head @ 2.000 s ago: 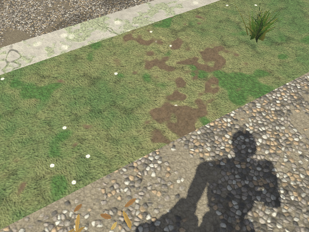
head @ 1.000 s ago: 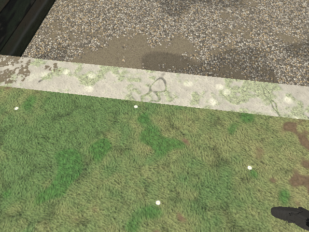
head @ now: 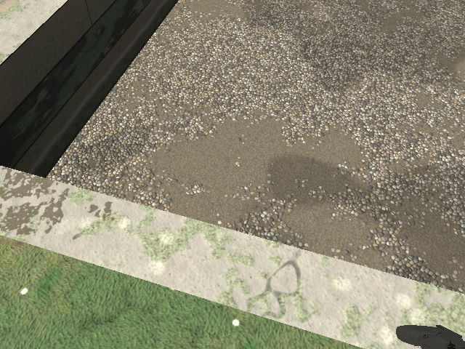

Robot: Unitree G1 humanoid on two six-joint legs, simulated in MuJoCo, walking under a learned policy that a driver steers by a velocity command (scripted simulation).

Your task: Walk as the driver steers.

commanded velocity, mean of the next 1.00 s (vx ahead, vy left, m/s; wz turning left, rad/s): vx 0.50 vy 0.00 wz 0.00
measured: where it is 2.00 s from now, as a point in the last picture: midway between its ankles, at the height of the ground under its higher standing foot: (265, 324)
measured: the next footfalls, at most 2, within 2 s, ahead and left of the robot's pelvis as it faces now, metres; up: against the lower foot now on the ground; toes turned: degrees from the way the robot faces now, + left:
left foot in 0.04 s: +0.19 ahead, +0.12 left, +0.00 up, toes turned +1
right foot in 0.52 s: +0.43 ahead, -0.11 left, +0.00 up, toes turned -2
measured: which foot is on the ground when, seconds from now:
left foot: up 0.00-0.02, down 0.04-0.54, up 0.56-0.98, down 1.00-1.00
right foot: down 0.00-0.04, up 0.06-0.50, down 0.52-1.00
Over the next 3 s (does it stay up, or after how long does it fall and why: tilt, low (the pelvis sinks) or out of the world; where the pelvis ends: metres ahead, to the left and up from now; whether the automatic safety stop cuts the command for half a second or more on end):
stays up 0.55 -0.03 -0.01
